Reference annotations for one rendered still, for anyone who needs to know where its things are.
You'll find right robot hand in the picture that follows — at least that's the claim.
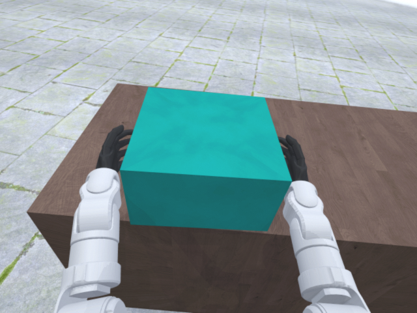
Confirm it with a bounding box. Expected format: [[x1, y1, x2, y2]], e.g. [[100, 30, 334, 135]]
[[278, 135, 309, 182]]

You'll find robot left forearm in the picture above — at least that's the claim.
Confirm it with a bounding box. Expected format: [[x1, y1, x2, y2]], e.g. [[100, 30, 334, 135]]
[[54, 168, 121, 313]]

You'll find left robot hand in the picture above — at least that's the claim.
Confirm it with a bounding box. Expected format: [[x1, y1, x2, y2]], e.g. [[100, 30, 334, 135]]
[[96, 125, 134, 173]]

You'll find robot left upper arm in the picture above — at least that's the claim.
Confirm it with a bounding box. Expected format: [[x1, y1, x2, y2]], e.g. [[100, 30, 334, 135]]
[[58, 296, 127, 313]]

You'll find robot right forearm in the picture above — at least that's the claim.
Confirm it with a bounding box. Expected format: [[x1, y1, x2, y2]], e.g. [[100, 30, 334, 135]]
[[283, 181, 371, 313]]

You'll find carton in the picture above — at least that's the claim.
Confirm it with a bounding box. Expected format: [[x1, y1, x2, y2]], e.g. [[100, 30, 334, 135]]
[[120, 87, 292, 231]]

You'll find pedestal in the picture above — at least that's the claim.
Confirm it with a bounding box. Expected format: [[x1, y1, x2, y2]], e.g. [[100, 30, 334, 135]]
[[27, 83, 417, 313]]

